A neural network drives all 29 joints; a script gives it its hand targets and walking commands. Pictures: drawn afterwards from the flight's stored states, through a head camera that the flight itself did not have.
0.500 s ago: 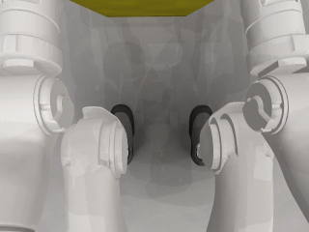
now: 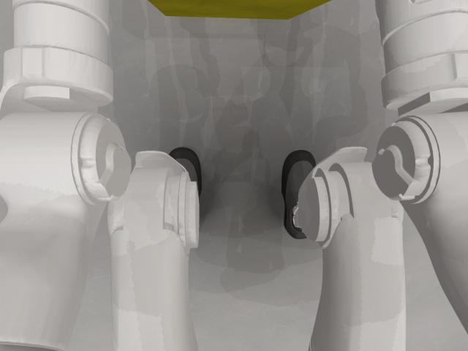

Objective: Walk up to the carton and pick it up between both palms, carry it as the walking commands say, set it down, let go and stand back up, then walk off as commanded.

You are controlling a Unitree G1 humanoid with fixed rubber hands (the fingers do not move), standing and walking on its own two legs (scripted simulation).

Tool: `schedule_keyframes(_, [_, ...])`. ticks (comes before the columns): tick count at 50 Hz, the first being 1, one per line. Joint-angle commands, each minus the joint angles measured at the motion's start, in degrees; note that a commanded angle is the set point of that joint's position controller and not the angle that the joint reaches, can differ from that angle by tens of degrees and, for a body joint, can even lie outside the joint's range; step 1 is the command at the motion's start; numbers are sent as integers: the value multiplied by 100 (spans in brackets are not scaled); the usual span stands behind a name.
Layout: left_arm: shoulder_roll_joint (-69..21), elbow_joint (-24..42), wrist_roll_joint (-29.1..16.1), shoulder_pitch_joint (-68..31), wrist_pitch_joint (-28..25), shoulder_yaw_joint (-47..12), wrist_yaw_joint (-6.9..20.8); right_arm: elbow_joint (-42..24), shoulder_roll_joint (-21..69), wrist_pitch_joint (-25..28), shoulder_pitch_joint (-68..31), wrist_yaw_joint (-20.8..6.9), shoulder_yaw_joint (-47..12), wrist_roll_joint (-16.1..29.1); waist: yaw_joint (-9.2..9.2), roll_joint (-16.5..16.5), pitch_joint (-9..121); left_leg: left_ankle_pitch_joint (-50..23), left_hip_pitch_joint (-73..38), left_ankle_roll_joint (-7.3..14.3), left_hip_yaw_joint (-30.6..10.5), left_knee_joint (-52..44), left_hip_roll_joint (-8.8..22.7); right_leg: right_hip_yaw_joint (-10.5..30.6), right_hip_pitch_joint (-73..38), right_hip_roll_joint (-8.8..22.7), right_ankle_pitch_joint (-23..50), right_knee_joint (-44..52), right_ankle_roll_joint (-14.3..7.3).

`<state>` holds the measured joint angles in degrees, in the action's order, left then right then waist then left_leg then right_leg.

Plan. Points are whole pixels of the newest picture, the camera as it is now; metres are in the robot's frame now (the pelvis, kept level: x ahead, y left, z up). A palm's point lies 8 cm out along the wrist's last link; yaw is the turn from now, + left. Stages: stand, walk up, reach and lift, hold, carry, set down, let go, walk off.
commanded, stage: reach and lift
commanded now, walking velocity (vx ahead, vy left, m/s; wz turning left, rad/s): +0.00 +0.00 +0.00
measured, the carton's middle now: out of the picture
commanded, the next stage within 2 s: none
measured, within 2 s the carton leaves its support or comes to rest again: neither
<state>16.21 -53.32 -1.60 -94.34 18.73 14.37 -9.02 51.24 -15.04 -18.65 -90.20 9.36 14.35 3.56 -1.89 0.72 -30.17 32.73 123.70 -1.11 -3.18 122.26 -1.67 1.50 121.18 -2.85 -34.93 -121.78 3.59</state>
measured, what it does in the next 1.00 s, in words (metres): rises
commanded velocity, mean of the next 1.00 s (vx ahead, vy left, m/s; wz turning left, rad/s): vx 0.00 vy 0.00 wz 0.00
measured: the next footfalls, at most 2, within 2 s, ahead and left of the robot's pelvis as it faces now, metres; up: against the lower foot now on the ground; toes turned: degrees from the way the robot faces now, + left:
none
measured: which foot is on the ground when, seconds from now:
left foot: down 0.00-1.00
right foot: down 0.00-1.00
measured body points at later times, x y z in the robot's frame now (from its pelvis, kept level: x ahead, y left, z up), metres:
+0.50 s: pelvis +0.00 +0.00 +0.04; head +0.39 +0.03 +0.25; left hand +0.58 +0.18 -0.13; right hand +0.59 -0.11 -0.14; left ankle +0.11 +0.12 -0.36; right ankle +0.11 -0.14 -0.36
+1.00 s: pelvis -0.01 -0.01 +0.09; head +0.37 +0.02 +0.31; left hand +0.57 +0.17 -0.06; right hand +0.56 -0.12 -0.07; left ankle +0.11 +0.12 -0.36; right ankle +0.11 -0.14 -0.36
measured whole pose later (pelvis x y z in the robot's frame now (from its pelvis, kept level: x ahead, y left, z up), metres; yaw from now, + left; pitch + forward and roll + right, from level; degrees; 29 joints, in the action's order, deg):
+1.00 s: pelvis -0.01 -0.01 +0.09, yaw +2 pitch +32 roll -2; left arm 9.6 -38.2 6.4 -88.8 26.0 22.9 -6.0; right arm 34.3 -8.8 -27.2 -83.5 6.6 23.7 -4.1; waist -0.7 -0.5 -30.2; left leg 27.7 108.5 -2.4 -4.7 104.9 -3.5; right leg 2.6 105.8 -3.7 -30.8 -105.0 4.0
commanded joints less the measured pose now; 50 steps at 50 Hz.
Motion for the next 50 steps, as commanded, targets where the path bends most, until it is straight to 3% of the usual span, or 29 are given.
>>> schedule_keyframes(1, [-5547,1378,-677,-4012,-176,-2050,1930,-1844,5231,371,-5254,-1780,-2060,665,51,-159,10847,-2444,-4982,124,817,-786,-392,-854,-3525,-487,2158,825,-248])
schedule_keyframes(6, [-5735,1116,-452,-3641,-46,-1856,2063,-1620,5427,247,-5015,-1880,-1875,448,67,-163,10525,-2321,-4805,109,827,-932,-427,-816,-3456,-502,2044,988,-266])
schedule_keyframes(12, [-6014,1090,-349,-3306,111,-1856,2173,-1914,5504,155,-5033,-1974,-1991,395,64,-124,10956,-2738,-5077,76,784,-1044,-450,-841,-3700,-534,2433,1060,-233])
schedule_keyframes(21, [-6191,2191,-625,-3474,254,-2556,1993,-2894,5646,23,-5029,-1875,-2527,660,179,-250,13278,-3970,-6618,-22,717,-1140,-503,-922,-4405,-619,3350,1203,-134])
schedule_keyframes(26, [-6260,2103,-540,-3373,333,-2612,1912,-2740,5682,-56,-4789,-1866,-2386,506,335,-353,12884,-3582,-6570,-45,692,-1385,-539,-930,-4012,-643,2888,1500,-159])
schedule_keyframes(35, [-6275,1266,-150,-3158,468,-2058,2080,-2036,5715,-216,-4770,-2023,-1910,154,349,-301,11655,-2087,-5705,-12,833,-1951,-578,-891,-3925,-604,1738,2014,-211])
schedule_keyframes(50, [-6621,1858,-305,-3049,664,-2379,2152,-3035,6133,-455,-4835,-2071,-2593,441,196,-82,13682,-2949,-6557,-42,833,-2349,-719,-822,-5243,-681,2748,2464,-118])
